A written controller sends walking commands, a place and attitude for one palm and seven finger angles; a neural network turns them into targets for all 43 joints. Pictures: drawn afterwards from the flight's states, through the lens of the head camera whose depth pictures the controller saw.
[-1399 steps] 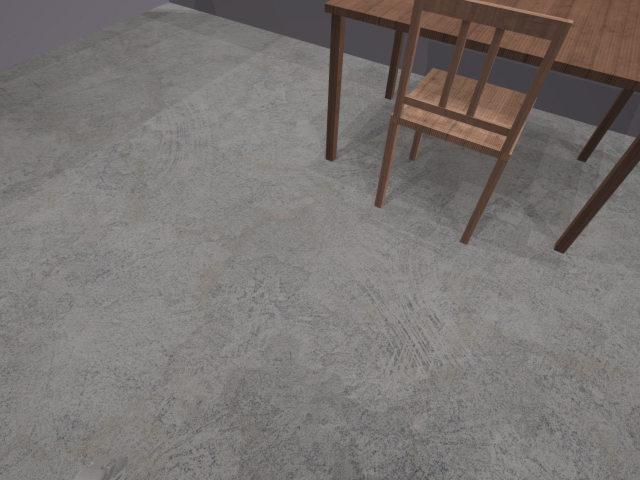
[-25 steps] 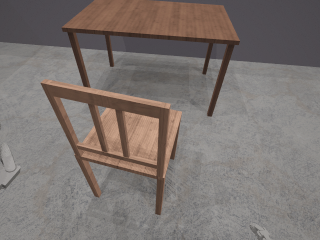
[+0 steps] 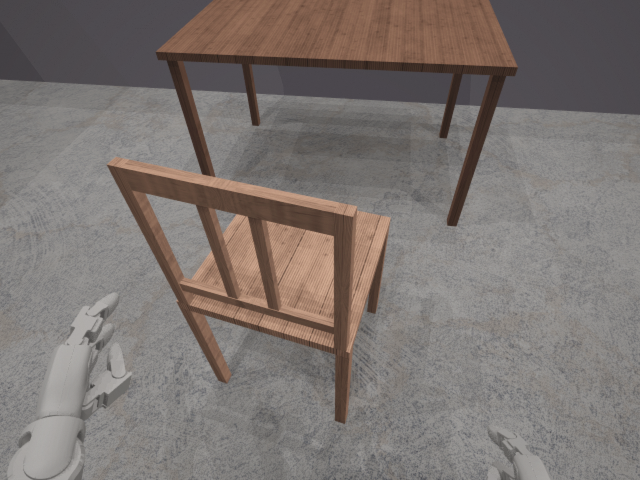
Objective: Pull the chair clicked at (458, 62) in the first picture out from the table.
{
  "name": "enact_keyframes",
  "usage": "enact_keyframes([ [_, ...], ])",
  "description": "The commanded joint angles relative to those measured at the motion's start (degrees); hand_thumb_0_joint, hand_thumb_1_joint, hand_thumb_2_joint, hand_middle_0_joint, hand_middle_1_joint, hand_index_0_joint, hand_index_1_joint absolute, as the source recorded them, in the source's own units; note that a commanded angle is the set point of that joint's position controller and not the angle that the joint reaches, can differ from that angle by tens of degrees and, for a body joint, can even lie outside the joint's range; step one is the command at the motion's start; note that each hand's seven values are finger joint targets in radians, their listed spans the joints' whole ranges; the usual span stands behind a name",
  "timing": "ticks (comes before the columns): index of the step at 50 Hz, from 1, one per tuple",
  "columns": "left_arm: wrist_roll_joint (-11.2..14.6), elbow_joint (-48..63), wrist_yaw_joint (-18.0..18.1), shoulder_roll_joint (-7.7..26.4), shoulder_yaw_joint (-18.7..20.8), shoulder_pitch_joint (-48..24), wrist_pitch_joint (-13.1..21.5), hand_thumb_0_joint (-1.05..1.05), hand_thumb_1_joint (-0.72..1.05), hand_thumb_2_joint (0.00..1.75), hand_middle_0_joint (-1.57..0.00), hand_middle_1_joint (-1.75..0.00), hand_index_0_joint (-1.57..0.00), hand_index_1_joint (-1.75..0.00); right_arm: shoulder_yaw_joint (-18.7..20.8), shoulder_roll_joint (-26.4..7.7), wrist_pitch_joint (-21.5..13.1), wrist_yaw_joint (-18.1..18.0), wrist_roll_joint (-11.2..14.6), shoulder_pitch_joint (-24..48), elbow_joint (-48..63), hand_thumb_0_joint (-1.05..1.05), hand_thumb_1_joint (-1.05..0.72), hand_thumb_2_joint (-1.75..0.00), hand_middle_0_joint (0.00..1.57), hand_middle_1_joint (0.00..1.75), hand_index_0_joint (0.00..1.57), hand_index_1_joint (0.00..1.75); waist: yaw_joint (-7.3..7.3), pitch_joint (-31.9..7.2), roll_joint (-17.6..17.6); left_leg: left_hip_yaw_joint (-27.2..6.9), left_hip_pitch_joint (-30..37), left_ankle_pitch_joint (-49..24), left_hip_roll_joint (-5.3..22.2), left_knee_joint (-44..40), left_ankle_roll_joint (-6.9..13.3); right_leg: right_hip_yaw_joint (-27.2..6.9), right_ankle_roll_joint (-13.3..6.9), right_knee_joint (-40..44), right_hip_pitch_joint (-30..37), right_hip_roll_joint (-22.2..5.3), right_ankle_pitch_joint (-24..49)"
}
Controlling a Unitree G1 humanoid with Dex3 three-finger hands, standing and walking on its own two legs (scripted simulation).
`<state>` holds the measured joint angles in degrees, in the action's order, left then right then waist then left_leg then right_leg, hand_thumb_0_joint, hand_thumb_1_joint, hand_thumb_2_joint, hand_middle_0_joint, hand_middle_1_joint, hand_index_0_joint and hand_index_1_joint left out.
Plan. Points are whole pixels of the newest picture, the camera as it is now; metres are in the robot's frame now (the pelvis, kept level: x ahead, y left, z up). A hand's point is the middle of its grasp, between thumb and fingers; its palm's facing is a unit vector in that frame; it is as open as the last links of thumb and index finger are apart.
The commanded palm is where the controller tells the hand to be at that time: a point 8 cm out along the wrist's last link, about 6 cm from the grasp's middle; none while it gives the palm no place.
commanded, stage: let the arm hang, fingers relaxed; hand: left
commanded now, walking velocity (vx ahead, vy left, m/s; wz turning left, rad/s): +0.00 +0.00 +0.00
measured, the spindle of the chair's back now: (221, 254) +0.52 +0.23 -0.08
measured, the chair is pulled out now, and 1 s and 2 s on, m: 0.70 0.70 0.70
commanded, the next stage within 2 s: look to check the result in 1.00 s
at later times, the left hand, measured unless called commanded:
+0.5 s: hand out of the picture -0.03 +0.17 -0.16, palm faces +0.03 -0.97 -0.25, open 7.2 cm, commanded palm none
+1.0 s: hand out of the picture +0.00 +0.13 -0.17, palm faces +0.06 -0.98 -0.17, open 7.3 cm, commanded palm none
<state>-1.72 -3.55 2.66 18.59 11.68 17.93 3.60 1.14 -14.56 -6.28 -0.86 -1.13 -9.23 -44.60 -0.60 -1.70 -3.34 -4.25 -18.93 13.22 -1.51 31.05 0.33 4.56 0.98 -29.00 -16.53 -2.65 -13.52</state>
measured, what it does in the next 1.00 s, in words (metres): stands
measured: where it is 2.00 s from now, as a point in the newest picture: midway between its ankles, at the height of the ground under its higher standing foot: outside the picture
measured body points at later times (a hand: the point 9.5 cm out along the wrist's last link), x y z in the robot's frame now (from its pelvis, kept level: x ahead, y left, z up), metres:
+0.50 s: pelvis +0.00 -0.02 +0.00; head +0.02 -0.03 +0.45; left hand -0.03 +0.23 -0.14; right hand -0.03 -0.24 -0.16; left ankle +0.03 +0.11 -0.73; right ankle +0.02 -0.13 -0.73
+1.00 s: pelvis +0.01 -0.03 +0.00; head +0.01 -0.04 +0.45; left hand +0.00 +0.18 -0.15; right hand -0.01 -0.23 -0.16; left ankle +0.03 +0.11 -0.73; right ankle +0.02 -0.13 -0.73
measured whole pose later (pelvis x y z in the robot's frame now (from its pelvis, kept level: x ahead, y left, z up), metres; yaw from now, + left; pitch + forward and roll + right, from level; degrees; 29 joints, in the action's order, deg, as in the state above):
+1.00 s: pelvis +0.01 -0.03 +0.00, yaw +0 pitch -1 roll +0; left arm -0.5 -60.5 1.4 7.0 0.7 18.6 -0.7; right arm 0.2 -6.1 -0.6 -2.0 -1.2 -20.2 -61.1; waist -0.3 1.6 -1.0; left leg -5.2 -14.1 12.7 0.6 27.7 -2.1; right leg 5.5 -1.7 -27.8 -12.7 -0.5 -14.1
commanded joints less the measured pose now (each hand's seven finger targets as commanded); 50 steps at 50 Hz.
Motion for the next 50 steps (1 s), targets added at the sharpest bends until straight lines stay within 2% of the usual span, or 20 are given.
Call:
enact_keyframes([
  [1,-0.5,-18.9,-2.2,-0.7,-7.2,0.1,-4.2,0.0,0.9,0.9,-0.2,-0.3,-0.2,-0.3,1.5,-5.3,3.0,0.3,-0.4,-3.2,2.5,0.0,-0.9,-0.9,0.2,0.3,0.2,0.3,0.74,-3.6,12.1,-6.0,2.0,-19.0,4.7,-2.0,2.7,-5.2,-4.6,0.2,4.5,-4.0,10.9],
  [4,0.0,-29.3,-1.7,0.6,-8.3,-0.9,-4.4,0.0,0.9,0.9,-0.2,-0.3,-0.2,-0.3,0.6,-5.4,4.3,0.2,-0.4,-2.7,0.3,0.0,-0.9,-0.9,0.2,0.3,0.2,0.3,0.08,-4.3,5.3,-5.9,3.6,-19.1,4.6,-4.3,2.3,-5.8,-4.1,1.3,7.0,-3.7,10.0],
  [6,0.3,-35.4,-1.7,1.2,-9.3,-0.7,-4.5,0.0,0.9,0.9,-0.2,-0.3,-0.2,-0.3,0.2,-5.0,4.8,0.0,-0.1,-2.9,-1.6,0.0,-0.9,-0.9,0.2,0.3,0.2,0.3,-0.28,-1.8,-0.1,-5.6,3.6,-15.6,4.5,-5.9,2.1,-6.0,-4.0,3.1,6.8,-3.0,7.2],
  [7,0.4,-38.3,-1.6,1.1,-9.5,-0.5,-4.4,0.0,0.9,0.9,-0.2,-0.3,-0.2,-0.3,0.0,-4.6,4.9,-0.1,-0.1,-3.2,-3.0,0.0,-0.9,-0.9,0.2,0.3,0.2,0.3,-0.12,-1.3,-2.4,-5.3,3.3,-13.0,4.5,-6.3,1.9,-6.3,-3.8,3.9,7.0,-3.1,5.4],
  [9,0.7,-43.1,-1.6,0.7,-9.9,0.2,-4.1,0.0,0.9,0.9,-0.2,-0.3,-0.2,-0.3,-0.3,-3.4,5.1,-0.2,0.2,-4.8,-5.2,0.0,-0.9,-0.9,0.2,0.3,0.2,0.3,0.08,-1.0,-3.8,-4.7,3.4,-8.8,4.3,-6.7,1.6,-6.8,-4.1,5.6,7.3,-3.5,3.6],
  [10,0.4,-43.6,-1.4,-1.3,-8.8,1.2,-4.1,0.0,0.9,0.9,-0.2,-0.3,-0.2,-0.3,0.0,-2.2,5.1,-0.4,-0.3,-6.1,-5.7,0.0,-0.9,-0.9,0.2,0.3,0.2,0.3,-0.02,-1.8,-6.5,-4.8,3.1,-6.7,4.4,-6.9,1.7,-6.0,-4.4,5.9,7.9,-3.5,2.6],
  [12,0.7,-46.0,-1.4,-1.1,-9.4,1.4,-4.1,0.0,0.9,0.9,-0.2,-0.3,-0.2,-0.3,0.0,-1.8,5.6,-0.5,-0.2,-7.6,-7.1,0.0,-0.9,-0.9,0.2,0.3,0.2,0.3,-0.03,-0.3,-4.9,-4.9,2.3,-4.0,4.6,-7.3,1.9,-5.6,-4.3,7.0,7.5,-3.3,1.6],
  [14,0.9,-48.1,-1.5,-1.1,-9.9,1.3,-4.0,0.0,0.9,0.9,-0.2,-0.3,-0.2,-0.3,0.0,-1.4,5.8,-0.5,0.0,-9.5,-8.6,0.0,-0.9,-0.9,0.2,0.3,0.2,0.3,0.13,1.1,-1.2,-4.7,1.9,-2.5,4.4,-7.2,1.8,-5.7,-4.8,7.9,6.7,-3.7,-0.1],
  [16,1.1,-49.8,-1.5,-1.2,-10.1,1.4,-4.1,0.0,0.9,0.9,-0.2,-0.3,-0.2,-0.3,0.2,-1.1,6.0,-0.7,0.1,-11.5,-9.9,0.0,-0.9,-0.9,0.2,0.3,0.2,0.3,0.4,3.1,0.4,-4.6,1.9,-1.1,4.7,-7.8,2.1,-5.2,-5.1,8.6,5.1,-3.4,-2.2],
  [20,1.3,-52.4,-1.4,-1.7,-10.4,3.0,-4.0,0.0,0.9,0.9,-0.2,-0.3,-0.2,-0.3,0.0,-0.3,5.9,-0.8,0.2,-14.4,-12.0,0.0,-0.9,-0.9,0.2,0.3,0.2,0.3,0.28,3.6,3.7,-4.0,2.0,-2.2,4.6,-7.3,2.2,-5.6,-5.1,8.8,4.7,-3.8,-3.1],
  [21,1.3,-52.9,-1.4,-1.8,-10.5,2.9,-4.1,0.0,0.9,0.9,-0.2,-0.3,-0.2,-0.3,0.0,0.2,6.0,-0.9,0.3,-14.7,-12.5,0.0,-0.9,-0.9,0.2,0.3,0.2,0.3,0.27,5.4,4.5,-4.1,1.6,-1.0,4.5,-7.7,2.4,-5.1,-5.3,9.2,3.6,-3.6,-4.5],
  [28,1.3,-55.1,-1.0,-3.0,-10.5,5.0,-4.1,0.0,0.9,0.9,-0.2,-0.3,-0.2,-0.3,-0.3,1.9,5.8,-1.0,0.1,-17.0,-14.8,0.0,-0.9,-0.9,0.2,0.3,0.2,0.3,0.19,6.3,4.3,-3.2,1.3,0.1,4.2,-7.7,2.4,-5.8,-5.3,9.3,2.3,-3.8,-6.7],
  [32,1.3,-55.4,-0.9,-3.8,-10.5,5.6,-4.0,0.0,0.9,0.9,-0.2,-0.3,-0.2,-0.3,-0.4,2.7,5.6,-1.1,0.2,-17.5,-15.5,0.0,-0.9,-0.9,0.2,0.3,0.2,0.3,0.09,6.8,3.2,-3.2,1.0,-0.6,4.4,-8.1,2.4,-5.7,-5.2,8.9,2.2,-3.5,-5.8],
  [34,1.3,-55.4,-0.8,-4.2,-10.4,5.7,-3.9,0.0,0.9,0.9,-0.2,-0.3,-0.2,-0.3,-0.4,3.1,5.5,-1.1,0.2,-17.7,-15.6,0.0,-0.9,-0.9,0.2,0.3,0.2,0.3,0.07,6.6,3.9,-2.9,1.0,-1.2,4.3,-7.9,2.3,-5.8,-5.2,8.8,2.5,-3.6,-5.2],
  [36,1.2,-55.6,-0.8,-4.7,-10.5,5.7,-3.9,0.0,0.9,0.9,-0.2,-0.3,-0.2,-0.3,-0.3,3.7,5.7,-1.3,0.2,-17.2,-15.8,0.0,-0.9,-0.9,0.2,0.3,0.2,0.3,-0.06,8.3,2.8,-2.7,1.0,-1.3,4.2,-7.9,2.3,-5.6,-5.4,9.4,1.5,-3.4,-5.1],
  [40,1.2,-55.5,-0.7,-5.2,-10.3,5.4,-3.8,0.0,0.9,0.9,-0.2,-0.3,-0.2,-0.3,-0.3,4.1,5.5,-1.3,0.1,-17.4,-15.7,0.0,-0.9,-0.9,0.2,0.3,0.2,0.3,0.15,7.5,2.2,-3.0,0.8,-0.8,4.3,-8.1,2.1,-5.7,-5.2,8.7,2.0,-3.3,-4.8],
  [41,1.2,-55.6,-0.7,-5.5,-10.3,5.3,-3.9,0.0,0.9,0.9,-0.2,-0.3,-0.2,-0.3,-0.3,4.0,5.7,-1.4,0.1,-17.2,-15.7,0.0,-0.9,-0.9,0.2,0.3,0.2,0.3,0.0,8.8,1.0,-3.1,0.3,-0.1,4.4,-8.7,2.3,-5.5,-5.3,9.0,1.7,-2.9,-4.8],
  [45,1.2,-55.4,-0.8,-6.0,-10.1,5.6,-3.6,0.0,0.9,0.9,-0.2,-0.3,-0.2,-0.3,-0.3,4.0,5.2,-1.5,0.2,-17.0,-15.5,0.0,-0.9,-0.9,0.2,0.3,0.2,0.3,0.08,5.5,2.2,-3.0,2.0,-3.5,4.7,-8.1,2.2,-5.6,-5.1,8.1,3.8,-3.2,-0.9],
  [46,1.3,-55.3,-0.7,-5.9,-10.3,5.3,-3.7,0.0,0.9,0.9,-0.2,-0.3,-0.2,-0.3,-0.2,4.0,5.3,-1.6,0.3,-16.9,-15.5,0.0,-0.9,-0.9,0.2,0.3,0.2,0.3,0.0,6.8,2.4,-3.1,1.7,-3.6,5.0,-8.5,2.3,-5.0,-5.2,8.3,3.5,-2.9,-0.6],
  [50,1.2,-55.0,-0.7,-6.0,-10.1,5.2,-3.6,0.0,0.9,0.9,-0.2,-0.3,-0.2,-0.3,-0.3,3.9,5.3,-1.6,0.3,-16.6,-15.6,0.0,-0.9,-0.9,0.2,0.3,0.2,0.3,0.08,5.7,2.3,-3.0,2.2,-4.5,4.9,-8.0,2.2,-5.2,-5.1,8.2,4.2,-3.3,0.2],
])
